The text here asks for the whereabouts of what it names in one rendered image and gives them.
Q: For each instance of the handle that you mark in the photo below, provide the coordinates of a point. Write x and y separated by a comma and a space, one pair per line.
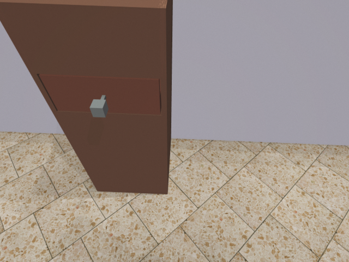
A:
99, 107

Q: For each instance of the drawer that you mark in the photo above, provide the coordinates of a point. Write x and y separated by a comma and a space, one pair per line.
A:
123, 95

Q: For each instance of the cabinet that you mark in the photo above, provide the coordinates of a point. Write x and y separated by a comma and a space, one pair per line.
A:
128, 153

